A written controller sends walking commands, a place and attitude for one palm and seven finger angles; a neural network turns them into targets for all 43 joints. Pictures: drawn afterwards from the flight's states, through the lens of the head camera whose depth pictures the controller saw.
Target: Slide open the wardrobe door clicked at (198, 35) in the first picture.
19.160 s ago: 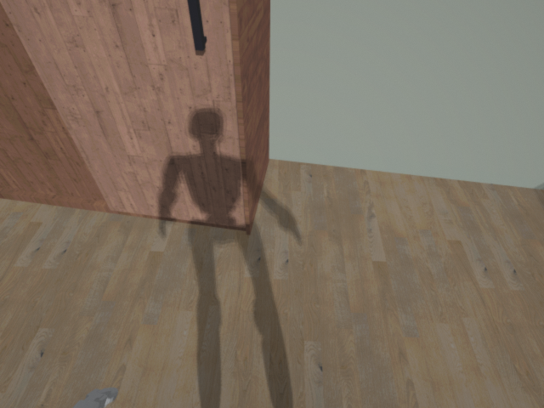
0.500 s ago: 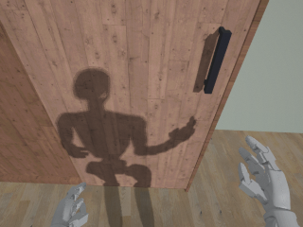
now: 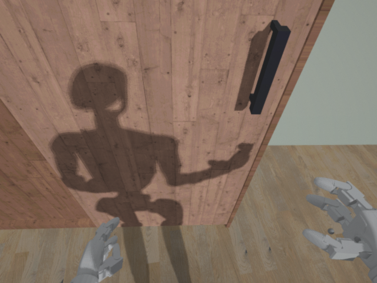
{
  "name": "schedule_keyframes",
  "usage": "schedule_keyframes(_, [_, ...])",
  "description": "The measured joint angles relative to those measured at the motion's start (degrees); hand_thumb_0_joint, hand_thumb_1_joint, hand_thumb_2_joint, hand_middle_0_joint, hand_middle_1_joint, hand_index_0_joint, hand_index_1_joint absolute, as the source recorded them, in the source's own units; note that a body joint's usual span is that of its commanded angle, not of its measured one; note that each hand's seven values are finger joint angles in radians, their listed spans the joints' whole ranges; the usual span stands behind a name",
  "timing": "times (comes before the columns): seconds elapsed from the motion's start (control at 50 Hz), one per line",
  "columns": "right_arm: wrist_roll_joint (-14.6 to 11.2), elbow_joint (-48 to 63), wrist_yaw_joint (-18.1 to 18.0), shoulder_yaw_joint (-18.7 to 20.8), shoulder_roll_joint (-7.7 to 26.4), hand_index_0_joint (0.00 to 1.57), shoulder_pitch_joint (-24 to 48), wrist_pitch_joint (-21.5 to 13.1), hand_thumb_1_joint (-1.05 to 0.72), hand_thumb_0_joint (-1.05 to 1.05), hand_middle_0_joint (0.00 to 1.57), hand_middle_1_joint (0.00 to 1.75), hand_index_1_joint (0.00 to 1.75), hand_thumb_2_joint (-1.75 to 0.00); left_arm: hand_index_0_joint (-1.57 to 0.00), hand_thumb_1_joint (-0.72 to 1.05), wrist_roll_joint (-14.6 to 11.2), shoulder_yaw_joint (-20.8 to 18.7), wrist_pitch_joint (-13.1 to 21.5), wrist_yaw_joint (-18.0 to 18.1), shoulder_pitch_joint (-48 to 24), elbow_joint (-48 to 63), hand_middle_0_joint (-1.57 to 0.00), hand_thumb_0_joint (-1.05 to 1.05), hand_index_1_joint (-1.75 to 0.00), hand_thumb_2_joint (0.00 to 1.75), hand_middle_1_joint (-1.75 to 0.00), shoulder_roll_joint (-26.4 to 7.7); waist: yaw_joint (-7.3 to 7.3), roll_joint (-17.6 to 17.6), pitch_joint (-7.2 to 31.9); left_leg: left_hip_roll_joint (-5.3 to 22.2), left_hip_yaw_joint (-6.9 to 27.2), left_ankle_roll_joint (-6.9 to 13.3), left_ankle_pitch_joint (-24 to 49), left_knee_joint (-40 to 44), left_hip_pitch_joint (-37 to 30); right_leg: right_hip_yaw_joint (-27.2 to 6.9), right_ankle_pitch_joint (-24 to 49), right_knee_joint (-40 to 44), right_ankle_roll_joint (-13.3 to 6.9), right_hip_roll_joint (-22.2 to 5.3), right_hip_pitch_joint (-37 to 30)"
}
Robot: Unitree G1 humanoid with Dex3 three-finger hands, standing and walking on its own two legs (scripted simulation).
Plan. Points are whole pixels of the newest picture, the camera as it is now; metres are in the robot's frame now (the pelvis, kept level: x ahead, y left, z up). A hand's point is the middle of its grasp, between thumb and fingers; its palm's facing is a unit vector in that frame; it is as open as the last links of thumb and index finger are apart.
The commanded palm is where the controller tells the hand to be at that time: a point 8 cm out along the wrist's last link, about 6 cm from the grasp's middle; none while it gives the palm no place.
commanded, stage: raise the hand with hooked fingers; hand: right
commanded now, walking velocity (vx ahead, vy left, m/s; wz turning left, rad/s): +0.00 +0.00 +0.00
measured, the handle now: (264, 71) +0.49 -0.12 +0.22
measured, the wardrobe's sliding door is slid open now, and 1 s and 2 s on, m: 0.00 0.00 0.00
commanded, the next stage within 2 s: move the hooked fingers beside the handle in 1.30 s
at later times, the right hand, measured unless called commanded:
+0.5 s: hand out of the picture +0.24 -0.30 +0.20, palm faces +0.04 +0.99 -0.15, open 13.6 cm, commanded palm +0.20 -0.34 +0.20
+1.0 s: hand out of the picture +0.25 -0.30 +0.22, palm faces -0.02 +0.99 -0.15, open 14.0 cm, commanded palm +0.21 -0.35 +0.25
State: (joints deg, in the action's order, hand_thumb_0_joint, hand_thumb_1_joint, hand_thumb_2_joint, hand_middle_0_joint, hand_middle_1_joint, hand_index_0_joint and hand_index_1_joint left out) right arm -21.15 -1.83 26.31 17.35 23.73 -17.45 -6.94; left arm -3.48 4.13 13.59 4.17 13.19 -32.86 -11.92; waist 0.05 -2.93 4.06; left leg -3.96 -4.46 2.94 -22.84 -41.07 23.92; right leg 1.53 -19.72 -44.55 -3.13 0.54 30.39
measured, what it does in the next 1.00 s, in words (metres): stands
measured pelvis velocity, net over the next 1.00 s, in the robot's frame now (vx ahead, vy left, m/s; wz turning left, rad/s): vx -0.02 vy -0.02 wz -0.03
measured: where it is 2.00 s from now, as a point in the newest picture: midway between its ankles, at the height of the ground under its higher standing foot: outside the picture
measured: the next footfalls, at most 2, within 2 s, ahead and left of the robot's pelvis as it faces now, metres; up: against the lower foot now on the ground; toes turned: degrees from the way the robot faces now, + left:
none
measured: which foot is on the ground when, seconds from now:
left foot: down 0.00-1.00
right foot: down 0.00-1.00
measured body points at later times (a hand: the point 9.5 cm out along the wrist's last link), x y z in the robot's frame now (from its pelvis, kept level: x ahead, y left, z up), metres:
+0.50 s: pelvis +0.00 -0.03 +0.02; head -0.02 -0.03 +0.47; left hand +0.21 +0.18 -0.02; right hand +0.23 -0.36 +0.21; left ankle -0.02 +0.08 -0.71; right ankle +0.03 -0.08 -0.71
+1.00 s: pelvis -0.02 -0.02 +0.02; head -0.04 +0.00 +0.47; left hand +0.17 +0.20 -0.04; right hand +0.24 -0.36 +0.23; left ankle -0.02 +0.08 -0.71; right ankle +0.03 -0.08 -0.71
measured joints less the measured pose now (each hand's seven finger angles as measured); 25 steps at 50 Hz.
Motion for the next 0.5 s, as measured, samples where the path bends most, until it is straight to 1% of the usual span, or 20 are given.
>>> schedule_keyframes(0.04, [-1.84, 3.01, -1.67, 2.68, -0.40, 0.26, -1.66, 0.01, -0.12, 0.01, 0.26, 0.81, 0.80, -0.57, -0.20, 0.90, 0.03, -0.23, 0.82, -0.26, 1.78, 0.18, -0.20, 0.01, -0.30, 0.90, -0.30, -0.01, 0.14, 0.35, 0.32, 0.05, 0.68, -0.11, 0.32, 1.55, -1.47, 0.56, 0.06, 1.57, -0.19, 0.08, -1.63])
schedule_keyframes(0.08, [-3.06, 6.45, -2.98, 4.49, -1.25, 0.26, -2.59, -1.33, -0.07, 0.01, 0.26, 0.84, 0.83, -0.55, -0.20, 0.90, 0.10, -0.80, 1.80, -0.58, 3.30, -0.18, -0.20, 0.01, -0.30, 0.90, -0.30, -0.61, -0.28, 0.68, 0.60, 0.23, 0.95, -0.34, 0.44, 2.74, -2.88, 0.75, 0.02, 2.62, -0.44, 0.32, -3.00])
schedule_keyframes(0.12, [-3.26, 8.58, -3.27, 5.19, -1.99, 0.26, -2.53, -2.27, -0.03, 0.01, 0.26, 0.87, 0.86, -0.53, -0.20, 0.90, 0.00, -1.43, 2.37, -0.88, 4.10, -0.90, -0.20, 0.01, -0.30, 0.90, -0.30, -1.64, -0.82, 0.81, 0.91, 0.54, 0.93, -0.69, 0.45, 3.55, -3.96, 0.69, -0.02, 3.25, -0.74, 0.69, -3.92])
schedule_keyframes(0.14, [-3.02, 9.06, -3.09, 5.11, -2.26, 0.26, -2.24, -2.09, 0.00, 0.01, 0.26, 0.88, 0.88, -0.52, -0.20, 0.90, -0.12, -1.75, 2.47, -0.92, 4.21, -1.22, -0.20, 0.01, -0.30, 0.90, -0.30, -2.25, -1.04, 0.73, 0.98, 0.71, 0.84, -0.86, 0.45, 3.87, -4.42, 0.60, -0.02, 3.45, -0.92, 0.90, -4.27])
schedule_keyframes(0.18, [-2.11, 8.94, -2.27, 4.22, -2.48, 0.27, -1.30, -0.30, 0.04, 0.01, 0.26, 0.91, 0.91, -0.50, -0.20, 0.90, -0.34, -2.34, 2.42, -0.76, 3.89, -1.68, -0.20, 0.01, -0.30, 0.90, -0.30, -3.48, -1.46, 0.42, 0.69, 1.07, 0.68, -1.20, 0.59, 4.51, -5.40, 0.45, 0.14, 3.91, -1.27, 1.30, -5.05])
schedule_keyframes(0.22, [-0.94, 8.28, -1.46, 2.94, -2.02, 0.27, -0.39, 2.65, 0.09, 0.01, 0.27, 0.94, 0.94, -0.48, -0.20, 0.90, -0.54, -2.70, 2.18, -0.31, 3.12, -1.73, -0.20, 0.01, -0.30, 0.90, -0.30, -4.40, -1.67, 0.26, 0.24, 1.43, 0.63, -1.50, 0.94, 5.20, -6.19, 0.41, 0.57, 4.65, -1.60, 1.69, -5.81])
schedule_keyframes(0.26, [0.12, 8.11, -1.15, 2.06, -1.01, 0.27, 0.37, 5.35, 0.14, 0.00, 0.27, 0.97, 0.97, -0.46, -0.20, 0.90, -0.54, -2.84, 2.03, 0.26, 2.15, -1.49, -0.20, 0.01, -0.30, 0.90, -0.30, -4.78, -1.74, 0.41, -0.30, 1.70, 0.66, -1.71, 1.43, 5.99, -7.03, 0.45, 1.17, 5.59, -1.85, 1.98, -6.70])
schedule_keyframes(0.3, [0.69, 8.86, -1.56, 2.03, 0.27, 0.28, 1.27, 6.70, 0.19, 0.00, 0.27, 1.00, 1.00, -0.44, -0.20, 0.90, -0.47, -2.72, 2.03, 0.77, 1.23, -1.12, -0.20, 0.01, -0.30, 0.90, -0.30, -4.64, -1.79, 0.87, -0.91, 1.89, 0.68, -1.80, 2.00, 6.91, -8.13, 0.45, 1.80, 6.64, -1.97, 2.20, -7.83])
schedule_keyframes(0.38, [-0.17, 10.89, -2.97, 4.08, 1.98, 0.29, 5.13, 5.91, 0.28, 0.00, 0.28, 1.06, 1.06, -0.40, -0.20, 0.90, -0.41, -1.79, 2.64, 1.25, -0.05, -0.64, -0.20, 0.01, -0.30, 0.90, -0.30, -3.70, -2.23, 1.70, -1.72, 2.15, 0.38, -1.90, 3.17, 9.07, -10.86, 0.10, 3.04, 8.69, -2.02, 2.56, -10.40])
schedule_keyframes(0.42, [-0.77, 10.63, -2.97, 5.48, 2.52, 0.29, 8.21, 6.00, 0.33, 0.00, 0.29, 1.09, 1.09, -0.38, -0.20, 0.90, -0.48, -1.12, 2.67, 1.25, -0.56, -0.62, -0.20, 0.01, -0.30, 0.90, -0.30, -3.26, -2.60, 1.72, -1.79, 2.29, 0.20, -1.99, 3.79, 10.13, -12.13, -0.10, 3.68, 9.70, -2.04, 2.76, -11.59])
schedule_keyframes(0.46, [-0.91, 8.94, -2.34, 6.58, 3.15, 0.30, 11.39, 7.44, 0.37, 0.00, 0.29, 1.12, 1.12, -0.36, -0.20, 0.90, -0.69, -0.45, 2.31, 1.20, -1.04, -0.55, -0.20, 0.01, -0.30, 0.90, -0.30, -2.97, -2.98, 1.36, -1.72, 2.47, 0.12, -2.10, 4.38, 11.01, -13.08, -0.19, 4.38, 10.72, -2.09, 2.97, -12.57])
schedule_keyframes(0.5, [-0.56, 6.24, -1.44, 7.11, 4.01, 0.30, 13.98, 10.48, 0.41, 0.00, 0.29, 1.14, 1.14, -0.34, -0.20, 0.90, -1.06, 0.18, 1.53, 1.12, -1.45, -0.27, -0.20, 0.01, -0.30, 0.90, -0.30, -2.81, -3.24, 0.72, -1.69, 2.67, 0.13, -2.22, 5.03, 11.77, -13.66, -0.18, 5.17, 11.79, -2.17, 3.18, -13.28])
